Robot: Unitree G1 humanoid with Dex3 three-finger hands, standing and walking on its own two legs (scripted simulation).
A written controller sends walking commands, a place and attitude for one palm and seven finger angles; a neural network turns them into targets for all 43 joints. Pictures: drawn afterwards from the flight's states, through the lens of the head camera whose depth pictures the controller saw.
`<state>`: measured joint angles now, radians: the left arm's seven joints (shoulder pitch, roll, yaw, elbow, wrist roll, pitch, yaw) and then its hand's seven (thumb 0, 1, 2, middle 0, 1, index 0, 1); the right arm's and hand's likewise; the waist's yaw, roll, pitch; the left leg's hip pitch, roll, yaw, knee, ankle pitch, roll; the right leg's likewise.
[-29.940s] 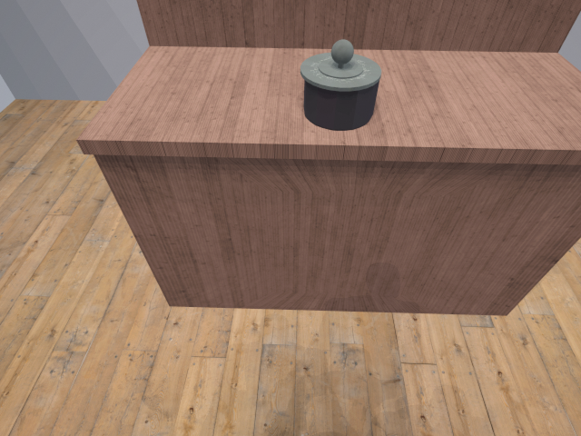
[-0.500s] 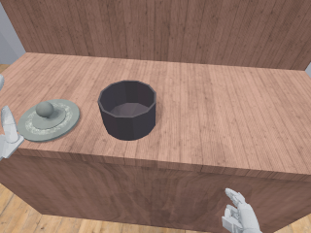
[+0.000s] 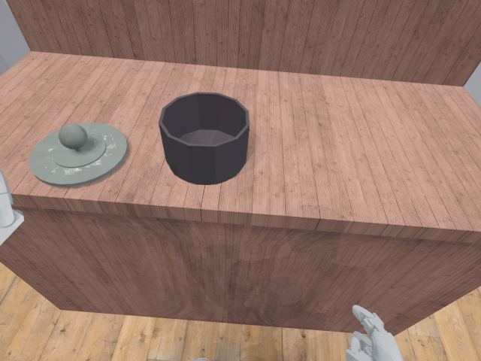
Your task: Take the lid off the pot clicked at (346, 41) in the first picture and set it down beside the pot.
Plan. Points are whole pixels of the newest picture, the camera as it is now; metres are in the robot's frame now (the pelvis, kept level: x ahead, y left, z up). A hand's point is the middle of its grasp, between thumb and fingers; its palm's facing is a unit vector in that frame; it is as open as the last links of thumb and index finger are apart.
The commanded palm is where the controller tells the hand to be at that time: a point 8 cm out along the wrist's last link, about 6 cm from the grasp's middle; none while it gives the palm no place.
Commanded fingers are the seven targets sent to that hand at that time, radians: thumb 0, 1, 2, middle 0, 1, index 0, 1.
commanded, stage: step back with the hand held close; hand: left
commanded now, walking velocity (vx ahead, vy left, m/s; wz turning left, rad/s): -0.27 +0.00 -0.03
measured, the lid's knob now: (73, 136) +0.47 +0.36 +0.09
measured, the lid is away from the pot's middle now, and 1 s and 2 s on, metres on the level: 0.25 0.25 0.25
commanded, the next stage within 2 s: stop stepping back and stand still in 0.90 s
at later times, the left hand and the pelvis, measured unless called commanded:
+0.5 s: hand out of the picture +0.14 +0.23 +0.24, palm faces +0.36 -0.82 -0.44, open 7.4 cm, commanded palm +0.08 +0.29 +0.26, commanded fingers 0.00 0.90 0.90 -0.20 -0.30 -0.20 -0.30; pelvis -0.06 +0.01 +0.00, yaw -1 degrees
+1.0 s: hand out of the picture +0.07 +0.25 +0.25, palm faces +0.28 -0.87 -0.41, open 7.4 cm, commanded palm +0.00 +0.31 +0.26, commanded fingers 0.00 0.90 0.90 -0.20 -0.30 -0.20 -0.30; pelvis -0.15 +0.04 +0.02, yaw -4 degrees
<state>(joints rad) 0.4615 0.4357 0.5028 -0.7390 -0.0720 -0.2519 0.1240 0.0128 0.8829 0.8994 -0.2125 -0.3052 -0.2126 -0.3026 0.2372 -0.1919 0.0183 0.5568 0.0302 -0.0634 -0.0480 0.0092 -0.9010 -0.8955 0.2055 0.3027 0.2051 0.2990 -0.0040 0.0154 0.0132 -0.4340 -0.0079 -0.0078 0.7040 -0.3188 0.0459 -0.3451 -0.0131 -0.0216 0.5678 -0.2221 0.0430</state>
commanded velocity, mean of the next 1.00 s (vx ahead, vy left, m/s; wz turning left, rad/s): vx -0.37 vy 0.00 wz -0.01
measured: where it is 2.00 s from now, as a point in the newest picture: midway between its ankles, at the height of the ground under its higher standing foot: outside the picture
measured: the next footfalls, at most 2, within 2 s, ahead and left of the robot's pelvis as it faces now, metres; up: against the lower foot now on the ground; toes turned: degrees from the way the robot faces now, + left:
right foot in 0.26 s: +0.01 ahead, -0.14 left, +0.00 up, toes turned -1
left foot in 0.74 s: -0.03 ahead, +0.11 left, +0.00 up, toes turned +0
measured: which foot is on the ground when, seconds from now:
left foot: down 0.00-0.60, up 0.62-0.72, down 0.74-1.00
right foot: down 0.00-0.12, up 0.14-0.24, down 0.26-0.76, up 0.78-1.00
